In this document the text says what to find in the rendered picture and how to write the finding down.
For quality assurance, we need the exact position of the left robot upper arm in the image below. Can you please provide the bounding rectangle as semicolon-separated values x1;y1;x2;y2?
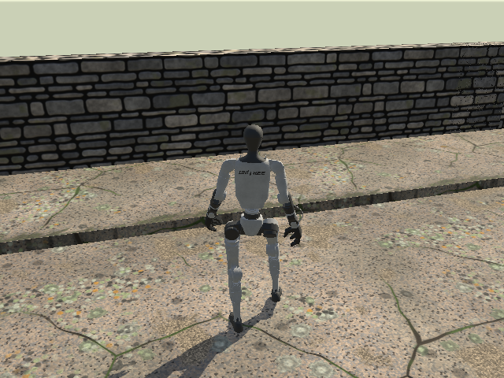
214;158;236;201

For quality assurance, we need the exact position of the left robot hand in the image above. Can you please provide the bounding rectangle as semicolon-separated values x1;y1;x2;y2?
205;214;223;232

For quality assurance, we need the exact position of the robot right shin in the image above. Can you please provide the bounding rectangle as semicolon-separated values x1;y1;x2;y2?
269;243;280;292

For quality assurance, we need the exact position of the right robot hand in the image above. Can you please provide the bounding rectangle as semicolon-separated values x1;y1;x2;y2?
283;225;302;246

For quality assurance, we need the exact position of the humanoid robot torso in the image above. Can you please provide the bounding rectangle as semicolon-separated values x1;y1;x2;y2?
234;155;271;236

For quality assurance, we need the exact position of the robot left forearm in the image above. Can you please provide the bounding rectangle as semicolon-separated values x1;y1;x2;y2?
206;189;222;218

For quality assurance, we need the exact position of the right robot upper arm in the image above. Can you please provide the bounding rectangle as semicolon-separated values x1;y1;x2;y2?
269;159;290;204

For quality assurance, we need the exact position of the robot right forearm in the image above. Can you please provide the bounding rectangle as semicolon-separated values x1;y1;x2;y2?
283;192;299;228

